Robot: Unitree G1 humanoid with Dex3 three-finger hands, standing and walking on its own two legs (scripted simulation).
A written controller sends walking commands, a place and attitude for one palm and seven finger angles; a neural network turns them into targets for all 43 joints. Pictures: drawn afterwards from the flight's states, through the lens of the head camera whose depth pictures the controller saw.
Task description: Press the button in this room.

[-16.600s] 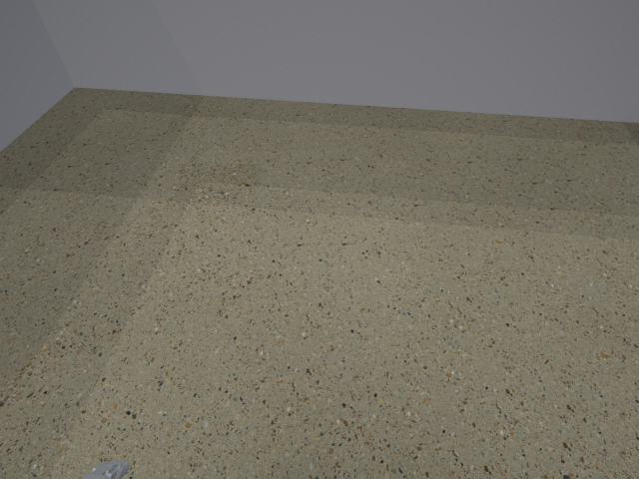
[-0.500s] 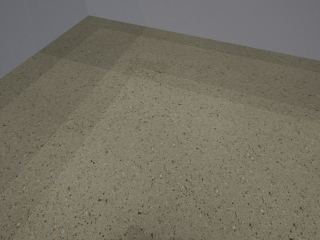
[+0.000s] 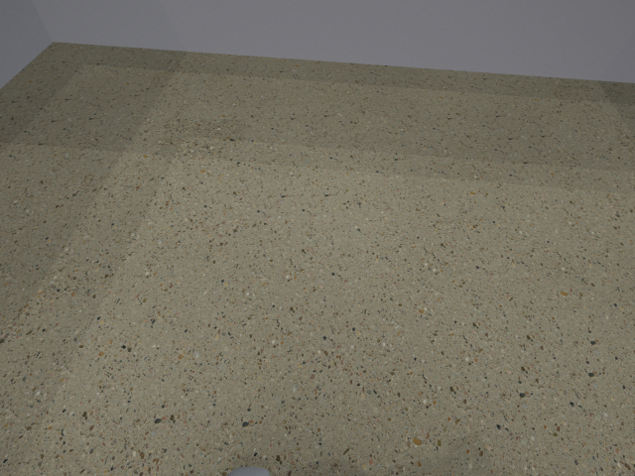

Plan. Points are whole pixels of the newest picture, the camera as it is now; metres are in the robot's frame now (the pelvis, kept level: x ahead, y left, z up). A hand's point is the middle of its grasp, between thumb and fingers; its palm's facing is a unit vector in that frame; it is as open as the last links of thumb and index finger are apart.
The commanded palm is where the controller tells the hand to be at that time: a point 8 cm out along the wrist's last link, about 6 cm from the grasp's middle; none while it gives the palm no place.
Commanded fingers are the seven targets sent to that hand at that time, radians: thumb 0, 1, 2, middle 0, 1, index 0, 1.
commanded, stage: turn or walk to find it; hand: left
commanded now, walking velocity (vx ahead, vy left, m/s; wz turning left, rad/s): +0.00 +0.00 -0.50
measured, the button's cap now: out of the picture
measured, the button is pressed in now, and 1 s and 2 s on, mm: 0 0 0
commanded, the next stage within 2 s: none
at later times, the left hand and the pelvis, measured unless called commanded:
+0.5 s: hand (212, 470) +0.14 +0.16 -0.16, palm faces -0.30 -0.92 -0.25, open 7.4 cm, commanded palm none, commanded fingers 0.00 0.90 0.90 -0.20 -0.30 -0.20 -0.30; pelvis -0.02 +0.00 -0.01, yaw -17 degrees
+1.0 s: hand out of the picture +0.11 +0.17 -0.17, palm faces -0.43 -0.88 -0.21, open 7.4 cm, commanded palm none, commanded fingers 0.00 0.90 0.90 -0.20 -0.30 -0.20 -0.30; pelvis -0.03 +0.02 +0.00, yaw -30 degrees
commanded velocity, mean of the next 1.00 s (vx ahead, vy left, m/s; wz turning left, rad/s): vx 0.00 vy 0.00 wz -0.50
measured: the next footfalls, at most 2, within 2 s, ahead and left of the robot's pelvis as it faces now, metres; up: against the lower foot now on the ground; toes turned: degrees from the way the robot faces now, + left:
left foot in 0.06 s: +0.04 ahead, +0.13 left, +0.00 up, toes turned +1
right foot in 0.50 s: -0.02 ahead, -0.12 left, +0.00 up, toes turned -24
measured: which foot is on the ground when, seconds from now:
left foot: up 0.00-0.04, down 0.06-0.50, up 0.52-0.98, down 1.00-1.00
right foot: down 0.00-0.06, up 0.08-0.48, down 0.50-1.00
